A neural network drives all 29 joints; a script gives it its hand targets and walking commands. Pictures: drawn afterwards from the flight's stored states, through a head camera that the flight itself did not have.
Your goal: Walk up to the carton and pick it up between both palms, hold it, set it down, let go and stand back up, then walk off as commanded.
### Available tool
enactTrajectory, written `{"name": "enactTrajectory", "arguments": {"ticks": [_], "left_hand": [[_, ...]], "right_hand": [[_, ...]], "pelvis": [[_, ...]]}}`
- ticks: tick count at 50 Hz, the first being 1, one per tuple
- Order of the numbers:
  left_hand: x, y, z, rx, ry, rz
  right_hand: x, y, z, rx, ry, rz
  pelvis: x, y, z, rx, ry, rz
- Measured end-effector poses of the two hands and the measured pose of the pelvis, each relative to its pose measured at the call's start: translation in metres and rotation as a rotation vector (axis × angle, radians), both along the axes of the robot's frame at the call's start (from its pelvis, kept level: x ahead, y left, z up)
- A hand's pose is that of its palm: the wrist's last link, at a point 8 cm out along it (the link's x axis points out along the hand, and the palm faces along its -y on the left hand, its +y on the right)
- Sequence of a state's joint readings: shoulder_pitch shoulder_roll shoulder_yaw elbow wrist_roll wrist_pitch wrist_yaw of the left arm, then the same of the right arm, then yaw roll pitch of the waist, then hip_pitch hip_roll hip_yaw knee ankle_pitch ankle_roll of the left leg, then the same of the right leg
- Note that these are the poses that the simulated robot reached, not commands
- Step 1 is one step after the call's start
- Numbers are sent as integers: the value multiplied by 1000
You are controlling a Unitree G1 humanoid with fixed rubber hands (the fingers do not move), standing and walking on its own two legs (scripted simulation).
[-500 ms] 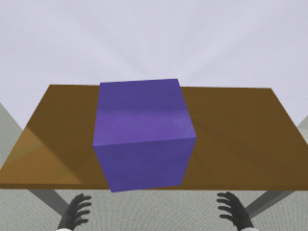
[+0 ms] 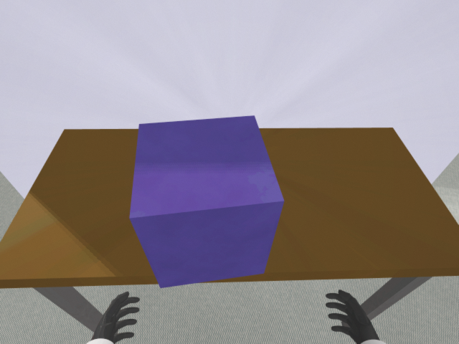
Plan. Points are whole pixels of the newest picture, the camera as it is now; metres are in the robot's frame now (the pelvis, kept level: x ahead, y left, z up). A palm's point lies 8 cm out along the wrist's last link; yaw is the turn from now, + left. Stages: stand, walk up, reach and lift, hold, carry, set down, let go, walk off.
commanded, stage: let go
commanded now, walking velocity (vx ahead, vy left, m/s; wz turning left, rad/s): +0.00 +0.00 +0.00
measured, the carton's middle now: (206, 204) +0.36 +0.06 +0.04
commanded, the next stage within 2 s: stand in 0.10 s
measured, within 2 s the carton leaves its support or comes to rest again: neither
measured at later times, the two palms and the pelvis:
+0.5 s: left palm out of the picture +0.10 +0.32 -0.09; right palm out of the picture +0.10 -0.30 -0.10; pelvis +0.00 +0.01 +0.00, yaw +1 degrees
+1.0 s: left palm out of the picture +0.07 +0.33 -0.11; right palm out of the picture +0.07 -0.28 -0.10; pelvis -0.01 +0.02 +0.00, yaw +1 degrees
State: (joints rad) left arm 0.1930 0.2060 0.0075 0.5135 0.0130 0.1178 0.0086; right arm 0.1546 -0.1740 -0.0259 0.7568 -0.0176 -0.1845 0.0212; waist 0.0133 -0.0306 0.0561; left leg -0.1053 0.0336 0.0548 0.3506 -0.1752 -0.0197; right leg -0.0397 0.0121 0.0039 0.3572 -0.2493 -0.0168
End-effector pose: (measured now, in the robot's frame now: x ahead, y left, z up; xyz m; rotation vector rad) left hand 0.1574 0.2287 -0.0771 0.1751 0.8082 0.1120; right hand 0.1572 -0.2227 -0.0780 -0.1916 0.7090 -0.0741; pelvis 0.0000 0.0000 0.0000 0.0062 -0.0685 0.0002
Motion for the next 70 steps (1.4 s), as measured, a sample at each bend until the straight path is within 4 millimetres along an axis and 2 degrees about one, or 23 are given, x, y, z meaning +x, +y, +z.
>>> {"name": "enactTrajectory", "arguments": {"ticks": [6, 8, 16, 21, 37, 50, 70], "left_hand": [[-1, -4, -3, -6, 7, -3], [-2, 0, -5, 14, -1, -15], [-35, 62, -10, 159, 82, 15], [-52, 83, -13, 195, 148, 27], [-72, 90, -29, 172, 264, 12], [-92, 104, -32, 184, 331, 31], [-95, 108, -33, 186, 351, 48]], "right_hand": [[-3, -8, 1, -9, 3, -8], [-7, -15, -3, -45, 44, 0], [-41, -70, -13, -177, 243, -67], [-56, -83, -15, -207, 314, -83], [-71, -62, -25, -184, 394, -79], [-83, -61, -25, -194, 433, -101], [-83, -61, -25, -190, 439, -120]], "pelvis": [[-2, -1, 0, 1, 4, -1], [-2, -2, -2, -2, 19, 3], [1, 0, -5, -9, 42, 16], [3, 3, -5, -10, 44, 16], [-2, 16, -1, -11, 32, 12], [-7, 24, 1, -9, 26, 10], [-9, 26, 1, -7, 34, 10]]}}
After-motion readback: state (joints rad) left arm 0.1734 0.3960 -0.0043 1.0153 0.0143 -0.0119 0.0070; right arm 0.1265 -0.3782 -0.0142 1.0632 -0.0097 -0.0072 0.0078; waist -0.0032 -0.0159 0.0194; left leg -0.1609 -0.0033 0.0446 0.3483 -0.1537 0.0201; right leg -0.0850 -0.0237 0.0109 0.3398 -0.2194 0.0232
